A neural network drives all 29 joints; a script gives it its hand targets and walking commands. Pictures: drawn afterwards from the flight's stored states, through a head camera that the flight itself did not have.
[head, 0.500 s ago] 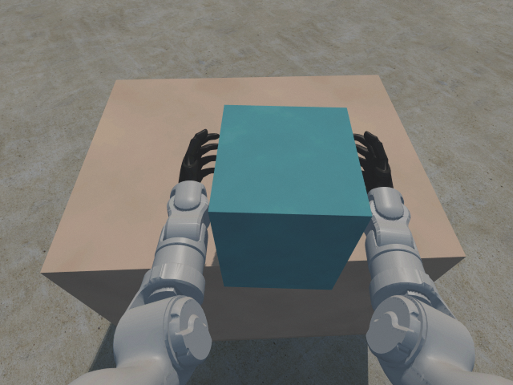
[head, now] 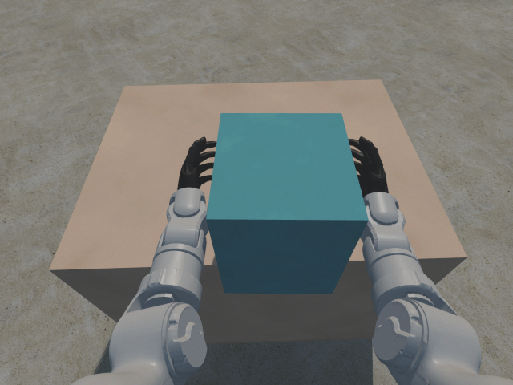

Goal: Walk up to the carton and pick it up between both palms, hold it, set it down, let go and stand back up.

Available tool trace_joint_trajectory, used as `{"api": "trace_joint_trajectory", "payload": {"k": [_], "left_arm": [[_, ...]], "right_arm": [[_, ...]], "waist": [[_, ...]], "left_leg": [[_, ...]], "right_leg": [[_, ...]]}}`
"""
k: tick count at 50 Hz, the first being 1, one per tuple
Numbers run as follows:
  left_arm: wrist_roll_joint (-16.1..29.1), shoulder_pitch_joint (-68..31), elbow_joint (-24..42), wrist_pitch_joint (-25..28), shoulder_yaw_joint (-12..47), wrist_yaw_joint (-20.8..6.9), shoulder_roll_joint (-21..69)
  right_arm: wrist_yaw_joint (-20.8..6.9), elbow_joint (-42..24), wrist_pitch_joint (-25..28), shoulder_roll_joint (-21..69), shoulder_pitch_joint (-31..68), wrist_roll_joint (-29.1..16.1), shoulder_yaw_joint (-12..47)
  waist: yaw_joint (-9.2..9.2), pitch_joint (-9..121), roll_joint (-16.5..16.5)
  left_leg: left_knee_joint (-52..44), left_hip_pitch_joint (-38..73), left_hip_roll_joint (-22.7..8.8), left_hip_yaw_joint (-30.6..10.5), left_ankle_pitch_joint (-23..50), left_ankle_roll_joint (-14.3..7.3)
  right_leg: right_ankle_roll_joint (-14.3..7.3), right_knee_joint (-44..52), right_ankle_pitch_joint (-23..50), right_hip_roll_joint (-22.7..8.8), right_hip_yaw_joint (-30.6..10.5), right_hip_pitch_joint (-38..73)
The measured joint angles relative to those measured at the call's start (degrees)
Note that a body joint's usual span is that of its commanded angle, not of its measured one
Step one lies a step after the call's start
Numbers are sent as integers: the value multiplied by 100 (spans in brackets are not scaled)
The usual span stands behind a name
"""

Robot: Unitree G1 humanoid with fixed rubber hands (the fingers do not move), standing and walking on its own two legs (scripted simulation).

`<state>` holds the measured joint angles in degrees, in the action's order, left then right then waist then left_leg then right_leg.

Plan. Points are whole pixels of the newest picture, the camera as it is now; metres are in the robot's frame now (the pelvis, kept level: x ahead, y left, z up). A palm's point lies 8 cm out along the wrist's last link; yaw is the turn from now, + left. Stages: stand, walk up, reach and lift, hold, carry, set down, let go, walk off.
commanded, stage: reach and lift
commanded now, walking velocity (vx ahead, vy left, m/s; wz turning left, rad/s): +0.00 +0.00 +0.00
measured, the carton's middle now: (279, 208) +0.41 -0.02 +0.02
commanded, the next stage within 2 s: none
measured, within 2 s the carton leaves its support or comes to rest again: leaves its support in 0.10 s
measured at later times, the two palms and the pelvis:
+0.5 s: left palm (176, 177) +0.40 +0.13 +0.13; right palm (379, 177) +0.38 -0.16 +0.13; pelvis -0.02 +0.01 +0.00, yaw +1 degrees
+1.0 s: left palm (167, 176) +0.38 +0.14 +0.15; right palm (378, 179) +0.37 -0.15 +0.14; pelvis -0.02 +0.01 +0.00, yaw +1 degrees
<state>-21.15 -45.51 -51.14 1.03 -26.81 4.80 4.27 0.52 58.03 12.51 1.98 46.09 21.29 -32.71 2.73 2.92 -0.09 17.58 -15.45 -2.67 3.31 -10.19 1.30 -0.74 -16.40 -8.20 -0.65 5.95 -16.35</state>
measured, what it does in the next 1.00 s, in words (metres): stands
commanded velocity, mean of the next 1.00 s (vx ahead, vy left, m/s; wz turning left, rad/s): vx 0.00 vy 0.00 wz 0.00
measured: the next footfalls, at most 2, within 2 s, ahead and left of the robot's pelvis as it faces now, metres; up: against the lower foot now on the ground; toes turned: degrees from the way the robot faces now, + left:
none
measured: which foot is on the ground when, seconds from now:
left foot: down 0.00-1.00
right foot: down 0.00-1.00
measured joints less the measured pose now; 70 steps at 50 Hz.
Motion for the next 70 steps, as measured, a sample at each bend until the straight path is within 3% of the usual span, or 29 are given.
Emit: {"api": "trace_joint_trajectory", "payload": {"k": [11,29,35,42,53,70], "left_arm": [[137,-13,36,-335,251,131,-30],[-93,-272,670,-1361,100,-92,-13],[-14,-103,962,-1563,299,-138,-32],[168,119,1192,-1680,619,-48,-106],[386,317,1692,-2093,789,-65,-177],[148,-115,2023,-2910,629,-371,-316]], "right_arm": [[86,198,-125,-148,11,-345,285],[33,-44,-868,-150,323,-622,356],[42,-134,-926,-121,233,-772,489],[200,-166,-900,-179,70,-1203,985],[553,-642,-1395,-336,-83,-2081,1992],[677,-635,-1823,-220,268,-2117,1806]], "waist": [[37,-11,21],[40,-318,-193],[49,-319,-209],[172,-309,-159],[207,-383,-119],[305,-402,-314]], "left_leg": [[52,196,23,-37,11,-34],[-80,817,91,-21,110,-87],[-34,838,98,-33,71,-93],[81,898,68,-93,-31,-79],[85,1134,83,-155,-18,-85],[40,1227,150,-226,134,-118]], "right_leg": [[22,85,77,-19,35,277],[60,143,139,-79,20,866],[74,133,111,-88,33,910],[73,189,88,-55,85,1068],[78,184,82,-58,108,1323],[89,222,208,-103,126,1439]]}}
